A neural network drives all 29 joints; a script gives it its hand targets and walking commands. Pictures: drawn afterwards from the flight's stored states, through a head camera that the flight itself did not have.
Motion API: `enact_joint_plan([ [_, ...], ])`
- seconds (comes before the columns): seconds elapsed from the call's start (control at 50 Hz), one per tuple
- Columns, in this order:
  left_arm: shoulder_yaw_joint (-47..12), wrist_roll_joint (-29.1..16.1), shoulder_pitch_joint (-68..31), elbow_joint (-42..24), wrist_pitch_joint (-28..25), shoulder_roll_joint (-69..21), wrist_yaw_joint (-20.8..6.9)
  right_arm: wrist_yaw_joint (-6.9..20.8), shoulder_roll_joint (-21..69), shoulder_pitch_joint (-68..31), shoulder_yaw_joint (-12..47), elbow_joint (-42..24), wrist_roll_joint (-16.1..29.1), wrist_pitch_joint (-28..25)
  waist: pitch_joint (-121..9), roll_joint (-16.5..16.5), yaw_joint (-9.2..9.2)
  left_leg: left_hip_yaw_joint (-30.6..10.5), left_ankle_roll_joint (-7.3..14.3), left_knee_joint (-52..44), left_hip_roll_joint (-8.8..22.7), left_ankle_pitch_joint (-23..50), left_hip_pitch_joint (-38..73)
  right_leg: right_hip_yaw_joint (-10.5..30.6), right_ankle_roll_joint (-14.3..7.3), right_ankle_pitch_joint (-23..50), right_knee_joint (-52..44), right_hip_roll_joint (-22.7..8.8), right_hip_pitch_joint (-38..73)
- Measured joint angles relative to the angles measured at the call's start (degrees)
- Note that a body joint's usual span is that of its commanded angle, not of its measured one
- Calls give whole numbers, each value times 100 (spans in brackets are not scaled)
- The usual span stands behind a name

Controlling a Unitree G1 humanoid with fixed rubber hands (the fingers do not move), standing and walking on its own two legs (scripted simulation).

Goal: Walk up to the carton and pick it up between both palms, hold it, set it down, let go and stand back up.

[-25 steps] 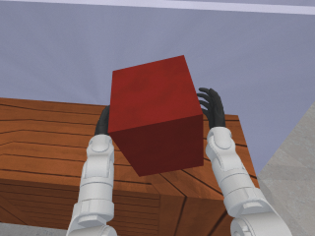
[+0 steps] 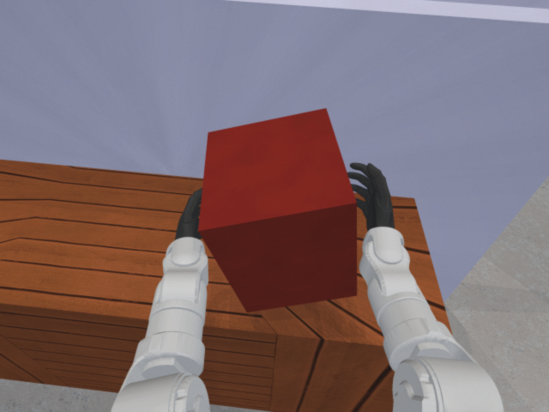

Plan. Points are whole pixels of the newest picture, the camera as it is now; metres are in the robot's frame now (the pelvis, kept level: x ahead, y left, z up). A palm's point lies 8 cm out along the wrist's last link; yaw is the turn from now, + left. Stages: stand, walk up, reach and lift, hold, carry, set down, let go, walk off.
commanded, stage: set down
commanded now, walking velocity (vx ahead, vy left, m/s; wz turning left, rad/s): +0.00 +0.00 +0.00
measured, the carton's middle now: (284, 216) +0.43 -0.02 +0.05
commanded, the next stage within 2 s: none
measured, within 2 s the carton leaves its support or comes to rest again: neither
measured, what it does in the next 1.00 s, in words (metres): stands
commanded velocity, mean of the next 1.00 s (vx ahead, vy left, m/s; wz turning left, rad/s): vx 0.00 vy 0.00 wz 0.00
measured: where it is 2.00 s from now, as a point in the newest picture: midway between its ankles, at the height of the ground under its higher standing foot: outside the picture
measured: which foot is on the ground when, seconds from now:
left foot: down 0.00-1.00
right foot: down 0.00-1.00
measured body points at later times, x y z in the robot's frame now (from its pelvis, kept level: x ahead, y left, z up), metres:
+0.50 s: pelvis +0.02 +0.01 +0.00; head +0.05 +0.04 +0.45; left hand +0.41 +0.15 +0.02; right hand +0.42 -0.13 +0.08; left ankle +0.00 +0.14 -0.75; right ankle -0.02 -0.12 -0.75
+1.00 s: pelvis +0.02 +0.00 -0.01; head +0.10 +0.00 +0.44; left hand +0.43 +0.13 -0.01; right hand +0.42 -0.16 +0.03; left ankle +0.00 +0.14 -0.75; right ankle -0.02 -0.12 -0.75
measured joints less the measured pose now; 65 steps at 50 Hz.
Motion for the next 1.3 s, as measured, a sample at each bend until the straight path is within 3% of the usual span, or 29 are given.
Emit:
enact_joint_plan([
  [0.28, 810, 225, -366, 1109, -953, -71, -12, 180, 182, -349, -887, 381, -817, -218, -143, 122, 130, 160, 44, -98, -18, 86, -397, 108, 34, 35, 71, -40, -522],
  [0.46, 590, -5, -285, 1375, -1367, 120, 124, 201, 238, -546, -1137, 708, -1116, -481, -415, 66, 100, 163, 72, 100, -24, -48, -889, 70, 69, -5, 84, -58, -919],
  [0.64, 317, -188, -191, 1516, -1535, 184, 309, 189, 123, -597, -1088, 1044, -1069, -665, -705, 150, 146, 350, 44, 387, 122, -305, -1204, -1, 20, -75, 185, 27, -1238],
  [0.88, 700, -156, -621, 2286, -1959, 209, 263, 12, 78, -483, -1032, 963, -1116, -701, -573, 358, 152, 414, 38, 351, 93, -218, -1533, 11, -6, -186, 540, -23, -1766],
  [1.06, 737, -351, -884, 2808, -2550, 401, 278, 17, 177, -764, -1453, 1076, -1553, -924, -787, 370, 97, 328, 75, 364, 7, -101, -2063, -75, 18, -164, 645, -110, -2286],
  [1.3, 758, -218, -1149, 2994, -2554, 541, 318, 150, 199, -1100, -2124, 1359, -1903, -856, -859, 140, 121, 397, 64, 490, 105, -139, -2261, -39, 1, -48, 533, -24, -2406],
])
